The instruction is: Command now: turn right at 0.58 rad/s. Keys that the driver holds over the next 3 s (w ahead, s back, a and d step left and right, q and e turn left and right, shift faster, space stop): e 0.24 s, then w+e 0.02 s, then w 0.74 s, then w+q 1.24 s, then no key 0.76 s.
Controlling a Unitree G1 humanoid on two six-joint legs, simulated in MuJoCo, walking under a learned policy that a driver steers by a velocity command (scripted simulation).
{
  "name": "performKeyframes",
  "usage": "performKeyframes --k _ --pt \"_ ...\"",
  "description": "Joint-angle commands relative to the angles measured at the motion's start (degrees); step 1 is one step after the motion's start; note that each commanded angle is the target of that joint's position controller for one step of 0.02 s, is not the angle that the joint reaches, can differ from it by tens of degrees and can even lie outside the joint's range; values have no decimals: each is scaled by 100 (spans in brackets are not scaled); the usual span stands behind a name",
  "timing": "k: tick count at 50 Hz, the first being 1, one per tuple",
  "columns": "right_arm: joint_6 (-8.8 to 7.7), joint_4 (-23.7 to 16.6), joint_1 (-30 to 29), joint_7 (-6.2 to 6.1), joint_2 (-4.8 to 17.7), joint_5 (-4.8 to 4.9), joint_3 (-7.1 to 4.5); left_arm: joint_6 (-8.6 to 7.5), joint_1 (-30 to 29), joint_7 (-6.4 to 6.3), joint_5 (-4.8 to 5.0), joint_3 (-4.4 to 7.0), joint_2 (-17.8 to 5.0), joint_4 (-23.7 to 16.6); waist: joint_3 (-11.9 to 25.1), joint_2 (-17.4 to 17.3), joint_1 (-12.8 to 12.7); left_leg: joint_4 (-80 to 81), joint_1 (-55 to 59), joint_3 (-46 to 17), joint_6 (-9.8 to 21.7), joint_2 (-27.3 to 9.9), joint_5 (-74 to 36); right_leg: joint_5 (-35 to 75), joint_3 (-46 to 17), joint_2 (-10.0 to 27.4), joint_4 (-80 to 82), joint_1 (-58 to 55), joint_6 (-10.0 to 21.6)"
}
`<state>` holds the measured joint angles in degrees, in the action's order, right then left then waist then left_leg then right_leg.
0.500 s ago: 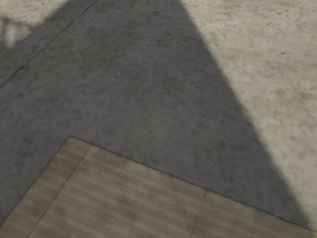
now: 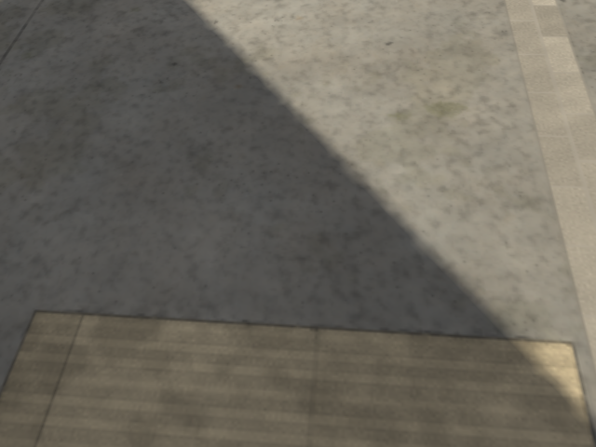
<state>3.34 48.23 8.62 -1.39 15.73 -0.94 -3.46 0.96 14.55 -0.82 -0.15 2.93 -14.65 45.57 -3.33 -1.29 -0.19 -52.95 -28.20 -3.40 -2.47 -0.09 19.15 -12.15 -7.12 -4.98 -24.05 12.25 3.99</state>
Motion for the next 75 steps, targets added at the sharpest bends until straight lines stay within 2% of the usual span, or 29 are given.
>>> performKeyframes --k 1,6,9,10,11,12,13,15,18,30,34,35,36,37,38,39,41,43,50,55,58,60,61,62,63,64,66,70,75 --pt "-77 -317 -218 -19 410 10 -77 -42 261 -36 -32 254 -990 -240 364 881 -153 334 -293 21 -36 129 27 1646 -1499 1348 427 -458 899" --pt "-179 -509 -353 -59 366 106 24 40 88 27 -159 377 -1139 -263 536 1055 -122 947 448 -50 163 293 261 1403 -2083 1321 240 -54 817" --pt "-325 -298 357 -122 380 120 11 119 -273 50 -59 359 -1060 -340 420 904 301 2907 1821 14 224 350 -475 1373 -2204 951 -108 521 352" --pt "-377 -269 502 -179 674 42 -57 103 -155 46 -11 306 -838 -355 469 371 256 3574 2458 -517 314 -273 -568 308 -1864 585 -600 1015 22" --pt "-374 -404 427 -235 1088 -22 -90 73 497 34 -20 187 -264 -286 703 -1042 -98 3868 3070 -2014 596 -1863 -938 -1729 -673 -178 -2071 1619 -295" --pt "-284 -517 103 -192 1409 -24 -160 51 503 -38 -53 298 -748 -346 719 -1151 -143 3848 2324 -2645 1227 -2303 -1406 -2405 -1 -357 -2760 1907 -305" --pt "-267 -517 165 -138 1030 -8 -108 65 321 -32 -139 352 -979 -275 613 -621 -94 3975 2217 -2398 1321 -2061 -526 -1981 -45 22 -3314 1894 -274" --pt "-281 -533 -80 -57 649 -30 -21 115 296 135 -138 306 -773 -101 125 -747 -149 4238 1953 -1566 1093 -1295 804 -1220 -74 147 -3651 2133 -261" --pt "-429 -344 343 -12 584 -17 -32 142 310 345 -171 286 -732 63 23 -804 -21 4452 2185 -1230 1078 -1136 1018 -697 -80 95 -3876 2389 -305" --pt "-751 418 1413 165 641 -54 -129 -182 -1077 393 -150 21 -280 64 -209 -687 375 4546 2183 -626 1444 -1333 253 -394 909 602 -1367 1645 -370" --pt "-726 510 1392 216 757 -23 -175 -323 -607 326 -144 -4 -260 208 -196 -504 -40 3945 1538 -469 1384 -1382 -296 -156 1226 414 -318 137 -56" --pt "-717 533 1395 209 652 -8 -146 -388 -26 261 -166 40 -344 446 -6 -244 -291 3334 1150 -256 1255 -1172 -735 -130 1176 279 -49 -793 -14" --pt "-726 467 1287 217 451 -41 -72 -479 807 177 -227 165 -698 709 442 417 -665 2001 674 249 1054 -734 -1011 -737 353 853 371 -1839 103" --pt "-769 137 1225 268 -167 30 97 -521 1543 99 -277 322 -1412 762 996 1899 -830 32 -726 961 727 -17 531 -2258 -2193 2551 1235 -2894 601" --pt "-739 158 1067 226 424 -71 -66 -498 1428 73 -132 314 -1368 809 701 1553 -717 -798 -1310 534 798 142 1074 -2601 -3102 2845 1613 -2313 913" --pt "-732 190 880 254 551 -86 -106 -486 795 94 -132 203 -961 637 143 903 -424 -1046 -1429 205 882 -271 548 -2446 -2281 2485 1483 -1857 801" --pt "-748 337 862 355 315 -32 -64 -548 264 111 -130 69 -455 522 -116 666 -131 -765 -1117 191 787 -514 -308 -1026 -1184 1868 1605 -1303 545" --pt "-646 445 923 388 221 -147 -55 -630 404 76 -98 -8 -267 647 -42 687 -19 -649 -888 350 615 -524 -587 429 -528 1591 1550 -1241 482" --pt "-557 -51 -394 379 -9 -107 8 -738 1067 18 -7 -140 -245 1132 -292 533 -68 286 -1305 687 294 -385 -1496 2706 177 1448 1525 -1080 632" --pt "-557 -196 -893 392 -33 -41 87 -743 1211 -24 -66 -142 -343 1345 -484 562 -116 1557 -648 817 690 -128 -1859 3210 739 1616 1684 -1292 560" --pt "-582 -108 -506 360 76 -47 49 -712 1134 -77 -134 -111 -451 1406 -95 598 134 1809 93 1048 1069 223 -1296 5218 1130 1731 775 -1856 440" --pt "-677 287 730 296 267 -51 -68 -633 1125 -117 -197 -55 -606 1409 625 594 623 2118 1356 1162 1289 599 -971 5896 1301 1693 -1083 -1908 318" --pt "-700 517 1501 250 491 -127 -170 -610 1042 -105 -171 -44 -683 1325 1008 431 978 2384 2553 656 1509 296 -839 4842 1434 1562 -2464 -1067 227" --pt "-681 524 1981 190 1090 -199 -334 -636 1210 -37 -94 -115 -310 1074 1561 -506 882 2549 3870 -1643 2108 -1201 -352 1800 1602 898 -4630 568 34" --pt "-595 497 1672 230 1171 -21 -355 -678 1227 64 -62 -54 -337 924 1886 -1162 576 3635 4584 -4322 2834 -1981 -276 -1635 808 -69 -5985 2292 -78" --pt "-581 443 1163 241 1018 88 -329 -725 617 87 -146 -10 -578 726 1111 -412 437 3803 4035 -3602 2601 -1774 70 -1105 310 438 -5934 2861 36" --pt "-611 365 695 224 465 52 -192 -793 166 102 -121 -18 -482 589 195 405 113 4068 2462 -2389 2177 -1390 -913 -410 369 877 -5026 2450 -22" --pt "-778 432 875 164 454 96 -141 -426 182 118 -279 -63 -233 425 179 166 -194 4156 1557 -1389 1945 -767 -2278 -359 516 1027 -4023 1838 -398" --pt "-731 462 1516 152 572 111 -169 -331 -1125 154 -244 -51 -324 -137 -55 -79 219 4270 1839 -1361 1585 -524 -2379 799 688 1007 -2628 2566 -695"
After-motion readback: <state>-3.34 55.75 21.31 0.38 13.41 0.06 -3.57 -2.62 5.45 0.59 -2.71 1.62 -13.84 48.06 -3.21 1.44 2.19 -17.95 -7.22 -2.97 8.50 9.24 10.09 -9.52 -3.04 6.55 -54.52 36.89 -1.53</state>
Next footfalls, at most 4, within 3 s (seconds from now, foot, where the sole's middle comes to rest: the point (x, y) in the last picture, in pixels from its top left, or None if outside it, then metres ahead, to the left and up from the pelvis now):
0.20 left None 0.07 0.13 -0.78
0.72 right None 0.14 -0.13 -0.78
1.22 left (362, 423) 0.51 -0.07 -0.78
1.78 right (420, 296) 0.82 -0.24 -0.78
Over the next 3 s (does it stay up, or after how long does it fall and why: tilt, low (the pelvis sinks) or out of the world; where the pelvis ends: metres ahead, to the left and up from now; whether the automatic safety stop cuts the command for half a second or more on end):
stays up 1.03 -0.02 0.00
